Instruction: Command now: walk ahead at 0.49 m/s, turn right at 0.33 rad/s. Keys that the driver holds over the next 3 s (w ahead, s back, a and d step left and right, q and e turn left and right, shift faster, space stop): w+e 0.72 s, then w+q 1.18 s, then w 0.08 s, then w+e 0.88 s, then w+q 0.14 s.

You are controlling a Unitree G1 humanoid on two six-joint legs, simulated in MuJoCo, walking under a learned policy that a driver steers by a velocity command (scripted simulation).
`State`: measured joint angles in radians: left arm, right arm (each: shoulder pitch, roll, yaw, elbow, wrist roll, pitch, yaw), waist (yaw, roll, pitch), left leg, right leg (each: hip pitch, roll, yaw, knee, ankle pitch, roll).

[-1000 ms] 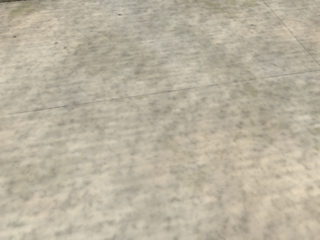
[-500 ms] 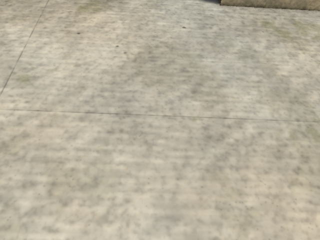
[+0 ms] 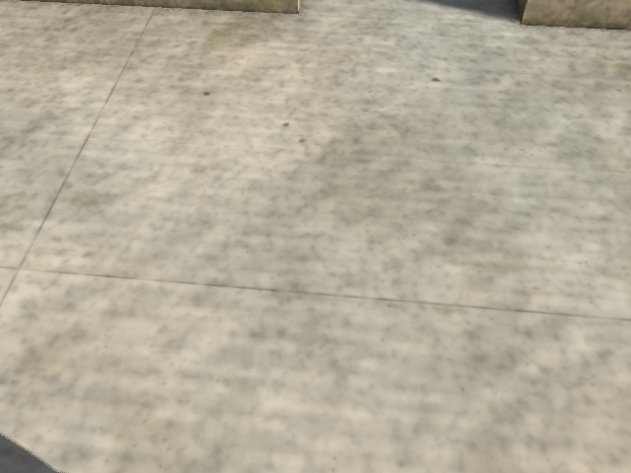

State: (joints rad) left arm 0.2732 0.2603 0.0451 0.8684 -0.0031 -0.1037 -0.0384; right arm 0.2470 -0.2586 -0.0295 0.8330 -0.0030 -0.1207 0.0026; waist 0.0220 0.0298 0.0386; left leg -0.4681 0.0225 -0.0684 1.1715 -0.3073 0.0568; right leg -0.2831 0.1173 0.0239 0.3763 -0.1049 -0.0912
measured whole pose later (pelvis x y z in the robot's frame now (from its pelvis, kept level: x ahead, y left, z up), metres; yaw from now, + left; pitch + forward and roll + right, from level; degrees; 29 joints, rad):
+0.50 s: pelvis +0.27 +0.04 +0.01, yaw -17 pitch +1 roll +1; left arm 0.29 0.31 0.06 0.75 -0.03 -0.04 0.00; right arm 0.24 -0.26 -0.05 0.77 -0.01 -0.12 0.01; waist -0.02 -0.05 0.00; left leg -0.21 -0.03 0.05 0.36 -0.17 0.03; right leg -0.56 -0.04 0.07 1.15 -0.30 -0.02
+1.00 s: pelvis +0.49 -0.11 +0.00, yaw -25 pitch +1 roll +0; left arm 0.21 0.25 0.05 0.69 0.01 -0.08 -0.04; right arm 0.29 -0.30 -0.05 0.86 0.03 -0.07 0.01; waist -0.02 0.04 0.04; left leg -0.48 0.09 -0.05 1.19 -0.34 0.01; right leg -0.30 0.03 -0.10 0.46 -0.19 -0.07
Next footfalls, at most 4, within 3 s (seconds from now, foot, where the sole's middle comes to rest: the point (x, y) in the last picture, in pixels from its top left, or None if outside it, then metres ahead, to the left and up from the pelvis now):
0.32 left None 0.35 0.13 -0.78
0.84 right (448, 450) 0.53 -0.22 -0.78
1.40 left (381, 303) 0.89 -0.10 -0.78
1.90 right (455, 223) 1.15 -0.32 -0.78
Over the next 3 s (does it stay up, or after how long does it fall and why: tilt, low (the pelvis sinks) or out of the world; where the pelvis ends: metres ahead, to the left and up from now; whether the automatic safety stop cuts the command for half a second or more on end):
stays up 1.52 -0.26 -0.01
